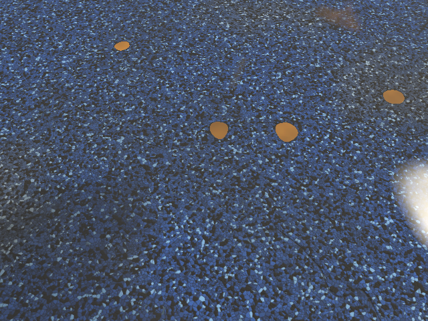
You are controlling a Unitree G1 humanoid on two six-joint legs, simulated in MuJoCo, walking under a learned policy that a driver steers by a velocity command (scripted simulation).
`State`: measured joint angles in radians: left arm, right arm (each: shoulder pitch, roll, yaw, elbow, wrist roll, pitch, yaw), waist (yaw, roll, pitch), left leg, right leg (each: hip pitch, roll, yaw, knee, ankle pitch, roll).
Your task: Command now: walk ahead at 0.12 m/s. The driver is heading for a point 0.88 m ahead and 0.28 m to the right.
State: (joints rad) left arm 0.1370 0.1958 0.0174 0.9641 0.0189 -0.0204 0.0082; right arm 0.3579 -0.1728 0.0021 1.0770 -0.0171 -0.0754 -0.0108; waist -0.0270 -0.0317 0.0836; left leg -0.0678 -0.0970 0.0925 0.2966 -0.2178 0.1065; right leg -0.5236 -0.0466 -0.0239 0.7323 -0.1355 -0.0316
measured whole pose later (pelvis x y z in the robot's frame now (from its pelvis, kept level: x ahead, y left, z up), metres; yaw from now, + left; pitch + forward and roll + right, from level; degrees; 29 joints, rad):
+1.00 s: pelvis +0.23 -0.07 +0.00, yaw +1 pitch -1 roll +0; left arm 0.37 0.17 0.05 1.06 0.02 -0.08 0.00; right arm 0.26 -0.20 -0.05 1.03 -0.03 -0.06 0.02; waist 0.00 0.03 0.03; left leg -0.47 0.06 0.02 1.09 -0.26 0.08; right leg -0.12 0.05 -0.09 0.36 -0.23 -0.08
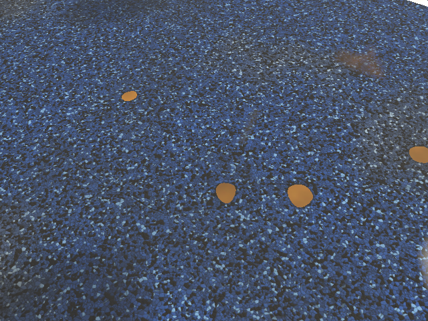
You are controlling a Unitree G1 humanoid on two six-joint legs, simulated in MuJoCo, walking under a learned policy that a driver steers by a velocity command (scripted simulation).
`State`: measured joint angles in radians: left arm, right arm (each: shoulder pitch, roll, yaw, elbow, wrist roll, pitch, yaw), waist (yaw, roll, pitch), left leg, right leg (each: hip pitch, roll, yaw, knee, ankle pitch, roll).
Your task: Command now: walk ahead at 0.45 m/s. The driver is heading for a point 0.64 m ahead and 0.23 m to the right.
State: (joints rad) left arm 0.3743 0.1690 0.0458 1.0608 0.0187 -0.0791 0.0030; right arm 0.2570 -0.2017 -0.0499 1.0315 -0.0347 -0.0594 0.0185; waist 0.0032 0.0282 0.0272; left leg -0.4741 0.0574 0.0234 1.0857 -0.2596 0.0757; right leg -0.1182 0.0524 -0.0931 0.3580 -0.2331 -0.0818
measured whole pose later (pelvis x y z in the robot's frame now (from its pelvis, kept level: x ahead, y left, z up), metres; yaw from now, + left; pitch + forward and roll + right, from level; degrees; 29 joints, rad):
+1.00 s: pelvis +0.51 -0.07 -0.01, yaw -26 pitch +0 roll +0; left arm 0.17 0.25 0.08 0.89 0.02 -0.03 -0.01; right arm 0.25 -0.22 -0.06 0.89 -0.02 -0.07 -0.01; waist -0.02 0.01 0.09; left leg -0.40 0.10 0.04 1.24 -0.36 0.00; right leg -0.30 0.11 -0.09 0.49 -0.20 -0.14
